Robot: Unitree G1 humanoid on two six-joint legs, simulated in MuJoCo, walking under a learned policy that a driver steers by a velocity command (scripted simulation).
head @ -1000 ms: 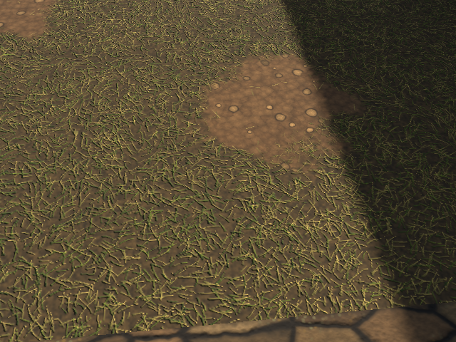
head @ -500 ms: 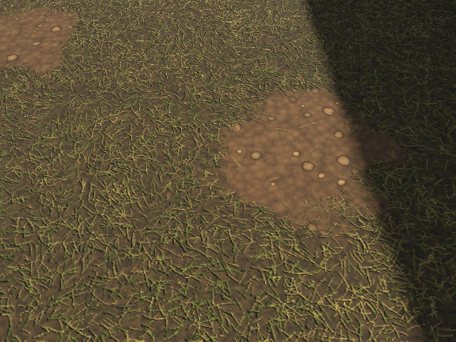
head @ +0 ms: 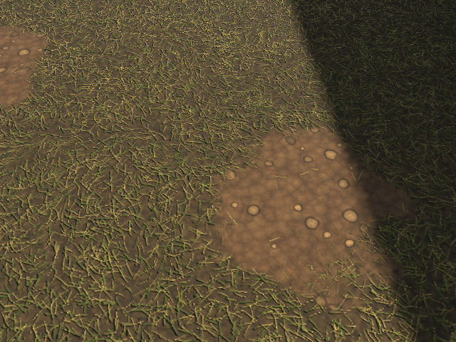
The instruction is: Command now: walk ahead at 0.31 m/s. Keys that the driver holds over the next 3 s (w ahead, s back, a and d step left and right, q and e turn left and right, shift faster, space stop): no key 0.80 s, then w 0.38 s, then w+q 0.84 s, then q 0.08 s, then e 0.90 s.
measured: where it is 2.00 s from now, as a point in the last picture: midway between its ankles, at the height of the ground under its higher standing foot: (234, 271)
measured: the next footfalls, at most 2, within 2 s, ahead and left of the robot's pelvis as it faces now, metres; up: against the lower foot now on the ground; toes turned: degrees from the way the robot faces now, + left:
right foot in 0.24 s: +0.23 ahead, -0.10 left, +0.00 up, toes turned -3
left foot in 0.54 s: +0.16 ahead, +0.10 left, +0.00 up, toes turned +1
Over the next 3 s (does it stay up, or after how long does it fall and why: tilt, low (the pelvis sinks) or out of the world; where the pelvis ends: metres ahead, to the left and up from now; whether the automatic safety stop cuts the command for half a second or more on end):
stays up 0.81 0.08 0.00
